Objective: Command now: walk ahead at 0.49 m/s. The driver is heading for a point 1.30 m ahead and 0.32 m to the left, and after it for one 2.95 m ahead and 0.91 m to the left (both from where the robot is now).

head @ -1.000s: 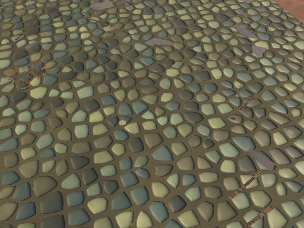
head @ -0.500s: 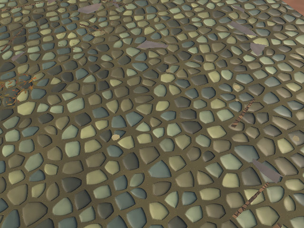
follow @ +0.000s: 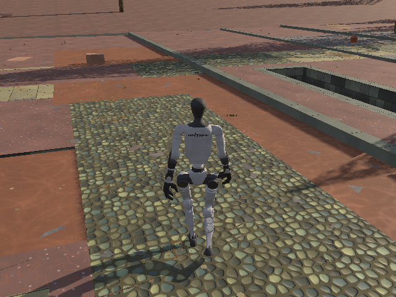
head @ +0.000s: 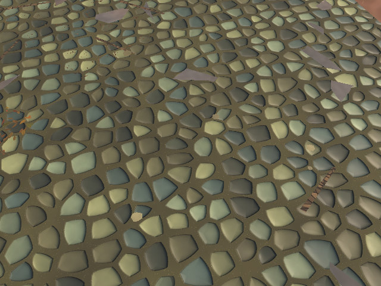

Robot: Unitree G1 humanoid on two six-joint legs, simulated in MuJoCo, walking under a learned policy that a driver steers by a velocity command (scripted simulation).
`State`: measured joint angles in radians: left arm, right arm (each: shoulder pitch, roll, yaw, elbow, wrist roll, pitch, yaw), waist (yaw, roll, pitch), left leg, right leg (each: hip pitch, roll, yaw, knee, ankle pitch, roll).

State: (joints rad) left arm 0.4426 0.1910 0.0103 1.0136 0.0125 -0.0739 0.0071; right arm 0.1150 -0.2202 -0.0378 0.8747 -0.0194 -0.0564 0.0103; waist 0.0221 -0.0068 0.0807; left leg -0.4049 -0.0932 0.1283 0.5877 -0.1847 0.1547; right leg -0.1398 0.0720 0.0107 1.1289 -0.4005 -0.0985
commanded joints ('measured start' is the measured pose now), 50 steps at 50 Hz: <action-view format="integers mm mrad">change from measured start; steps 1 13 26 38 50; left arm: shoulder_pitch -48 -385 45 -52 32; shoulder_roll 131 61 288 85 165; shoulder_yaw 33 16 94 41 54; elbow -97 -198 -95 -35 5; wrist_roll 12 9 54 3 14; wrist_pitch -16 32 -10 -50 -13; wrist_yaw -11 -39 -3 0 41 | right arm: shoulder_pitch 141 380 506 123 -3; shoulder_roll -74 -80 17 -14 -48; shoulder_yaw -25 -1 27 -14 -18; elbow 24 148 147 38 -40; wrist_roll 9 16 49 -5 -14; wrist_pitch -12 -52 -38 32 26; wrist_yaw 5 -4 -19 25 29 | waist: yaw -40 -62 80 -44 -64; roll -25 53 -228 -56 -98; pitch -16 28 -390 7 -47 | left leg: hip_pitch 300 303 -138 -268 -31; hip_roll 387 228 24 187 35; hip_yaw -580 -202 -66 -134 53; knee -427 -481 693 476 43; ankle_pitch -201 319 -326 113 -38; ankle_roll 169 22 -61 -82 36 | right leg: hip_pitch -448 -504 517 16 269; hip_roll -107 -167 -538 -284 -345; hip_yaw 57 -66 602 -75 -259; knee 194 -347 -775 -996 -663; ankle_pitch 96 432 171 544 1202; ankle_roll -17 72 -251 -29 -13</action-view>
